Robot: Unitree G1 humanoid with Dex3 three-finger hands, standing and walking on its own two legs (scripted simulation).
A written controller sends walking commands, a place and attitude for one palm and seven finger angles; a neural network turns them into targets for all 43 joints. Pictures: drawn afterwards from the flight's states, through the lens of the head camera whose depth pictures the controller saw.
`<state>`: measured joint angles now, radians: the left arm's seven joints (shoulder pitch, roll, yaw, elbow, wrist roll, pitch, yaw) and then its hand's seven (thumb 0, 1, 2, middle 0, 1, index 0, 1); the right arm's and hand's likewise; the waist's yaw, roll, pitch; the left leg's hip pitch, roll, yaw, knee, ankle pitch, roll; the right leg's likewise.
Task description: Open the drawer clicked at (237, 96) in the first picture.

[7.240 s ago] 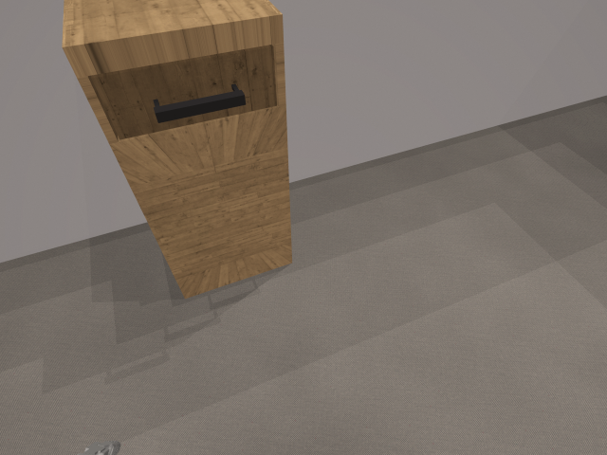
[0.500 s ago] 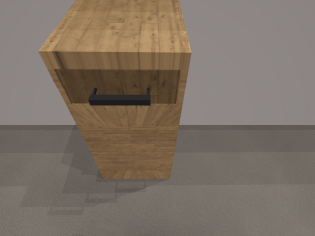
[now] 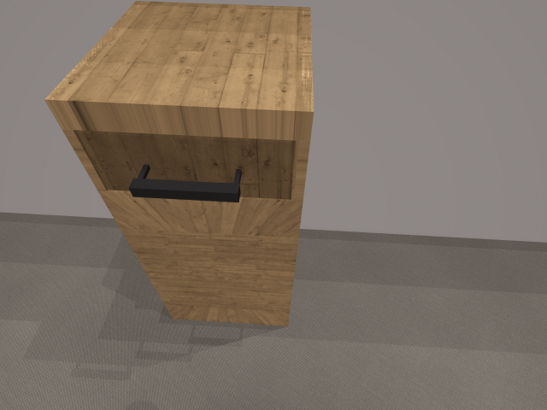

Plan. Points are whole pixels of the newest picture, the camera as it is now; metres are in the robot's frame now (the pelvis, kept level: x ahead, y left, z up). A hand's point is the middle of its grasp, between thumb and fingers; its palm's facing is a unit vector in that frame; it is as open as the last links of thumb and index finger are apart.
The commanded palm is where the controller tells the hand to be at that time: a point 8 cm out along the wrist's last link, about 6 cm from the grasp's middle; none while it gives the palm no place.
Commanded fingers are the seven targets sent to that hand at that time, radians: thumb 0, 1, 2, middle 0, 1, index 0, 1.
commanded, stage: come to a stop and stand still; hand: left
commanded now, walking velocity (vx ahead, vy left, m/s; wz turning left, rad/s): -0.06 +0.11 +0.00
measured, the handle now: (188, 181) +0.48 +0.20 +0.03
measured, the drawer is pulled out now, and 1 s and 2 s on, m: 0.00 0.00 0.00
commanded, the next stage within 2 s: look again from close up in 1.32 s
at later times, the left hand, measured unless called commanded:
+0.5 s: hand out of the picture -0.03 +0.20 -0.17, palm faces +0.06 -0.98 -0.17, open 7.3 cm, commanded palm none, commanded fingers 0.00 0.90 0.90 -0.20 -0.30 -0.20 -0.30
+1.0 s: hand out of the picture -0.06 +0.18 -0.17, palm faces +0.05 -0.99 -0.10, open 7.4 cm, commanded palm none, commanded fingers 0.00 0.90 0.90 -0.20 -0.30 -0.20 -0.30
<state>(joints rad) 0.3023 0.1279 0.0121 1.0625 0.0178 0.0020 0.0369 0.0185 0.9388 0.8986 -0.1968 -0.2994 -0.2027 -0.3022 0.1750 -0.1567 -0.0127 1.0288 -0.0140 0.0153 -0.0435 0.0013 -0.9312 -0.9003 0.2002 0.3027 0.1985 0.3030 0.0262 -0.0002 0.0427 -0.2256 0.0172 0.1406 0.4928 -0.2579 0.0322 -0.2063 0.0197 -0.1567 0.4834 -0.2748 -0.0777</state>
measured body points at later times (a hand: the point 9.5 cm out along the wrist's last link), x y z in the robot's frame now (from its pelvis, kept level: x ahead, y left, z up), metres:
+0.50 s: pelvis -0.03 +0.03 +0.01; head -0.04 +0.04 +0.46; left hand -0.03 +0.25 -0.16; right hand -0.05 -0.18 -0.15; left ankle -0.01 +0.13 -0.74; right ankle +0.00 -0.06 -0.74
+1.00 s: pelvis -0.01 +0.05 +0.01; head -0.01 +0.06 +0.46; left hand -0.06 +0.23 -0.16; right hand -0.04 -0.14 -0.16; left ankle -0.01 +0.13 -0.74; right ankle +0.00 -0.06 -0.74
